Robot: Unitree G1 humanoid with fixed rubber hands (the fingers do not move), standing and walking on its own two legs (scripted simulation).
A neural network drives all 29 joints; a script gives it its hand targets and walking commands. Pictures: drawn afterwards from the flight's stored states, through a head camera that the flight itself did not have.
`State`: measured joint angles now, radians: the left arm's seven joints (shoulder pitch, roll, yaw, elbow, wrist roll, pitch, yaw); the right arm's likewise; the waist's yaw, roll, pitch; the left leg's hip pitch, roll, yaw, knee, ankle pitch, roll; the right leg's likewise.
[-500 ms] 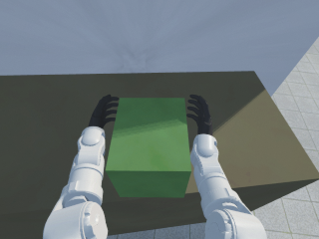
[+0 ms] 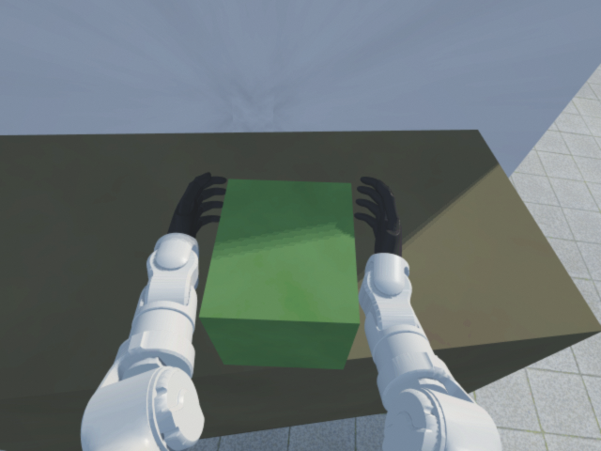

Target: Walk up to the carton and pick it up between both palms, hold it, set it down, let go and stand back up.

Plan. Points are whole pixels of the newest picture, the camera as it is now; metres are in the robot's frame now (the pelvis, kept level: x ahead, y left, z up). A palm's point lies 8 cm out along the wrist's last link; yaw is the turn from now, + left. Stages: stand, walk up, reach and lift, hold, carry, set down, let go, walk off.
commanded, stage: set down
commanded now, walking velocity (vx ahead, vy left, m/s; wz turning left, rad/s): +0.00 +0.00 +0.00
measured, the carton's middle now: (286, 275) +0.37 +0.03 -0.02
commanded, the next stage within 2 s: none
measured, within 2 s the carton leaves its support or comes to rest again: rests again in 1.64 s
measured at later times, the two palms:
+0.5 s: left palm (189, 229) +0.40 +0.17 +0.04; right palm (387, 245) +0.38 -0.10 +0.05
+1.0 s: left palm (195, 229) +0.40 +0.16 +0.03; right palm (390, 251) +0.38 -0.11 +0.04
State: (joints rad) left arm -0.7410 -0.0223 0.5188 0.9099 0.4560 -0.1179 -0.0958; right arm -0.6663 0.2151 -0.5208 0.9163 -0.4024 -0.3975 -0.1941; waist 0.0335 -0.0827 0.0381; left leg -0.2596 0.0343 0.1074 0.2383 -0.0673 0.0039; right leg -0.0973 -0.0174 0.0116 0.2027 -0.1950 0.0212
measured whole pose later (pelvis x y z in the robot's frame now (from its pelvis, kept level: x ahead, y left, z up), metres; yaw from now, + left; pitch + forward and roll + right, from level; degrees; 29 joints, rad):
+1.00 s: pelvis +0.00 +0.00 +0.00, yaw -2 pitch +6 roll +0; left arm -0.73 -0.07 0.61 0.87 0.51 -0.19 -0.13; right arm -0.63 0.22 -0.52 0.90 -0.38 -0.44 -0.17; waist 0.05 -0.09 0.05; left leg -0.30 0.05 0.14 0.30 -0.11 0.00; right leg -0.16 -0.01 0.04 0.29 -0.24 0.02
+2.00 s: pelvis -0.01 +0.02 -0.03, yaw +0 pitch +17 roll -3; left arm -0.84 0.18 0.18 1.23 -0.01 -0.30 0.02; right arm -0.83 -0.02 -0.04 1.29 0.15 -0.43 -0.22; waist 0.00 0.00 -0.17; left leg -0.71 0.07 0.07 0.63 -0.22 0.02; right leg -0.49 0.01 -0.01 0.50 -0.31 0.04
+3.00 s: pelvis -0.02 -0.01 +0.00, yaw +0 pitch +1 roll -1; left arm -0.59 0.31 0.18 0.58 -0.10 0.26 -0.06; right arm -0.55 -0.01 0.08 0.55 0.28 0.12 -0.33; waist 0.03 -0.06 0.02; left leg -0.26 0.07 0.09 0.37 -0.12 -0.01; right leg -0.09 0.01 0.00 0.31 -0.24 0.01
